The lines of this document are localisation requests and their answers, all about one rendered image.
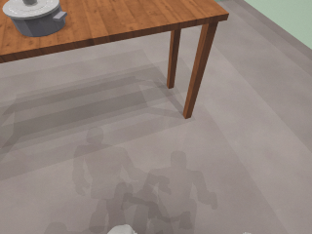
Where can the pot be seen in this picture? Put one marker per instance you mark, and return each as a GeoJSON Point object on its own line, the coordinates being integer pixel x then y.
{"type": "Point", "coordinates": [43, 26]}

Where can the lid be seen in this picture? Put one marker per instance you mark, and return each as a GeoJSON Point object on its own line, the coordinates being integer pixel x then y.
{"type": "Point", "coordinates": [16, 9]}

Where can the table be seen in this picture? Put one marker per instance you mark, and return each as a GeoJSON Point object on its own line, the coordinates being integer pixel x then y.
{"type": "Point", "coordinates": [94, 22]}

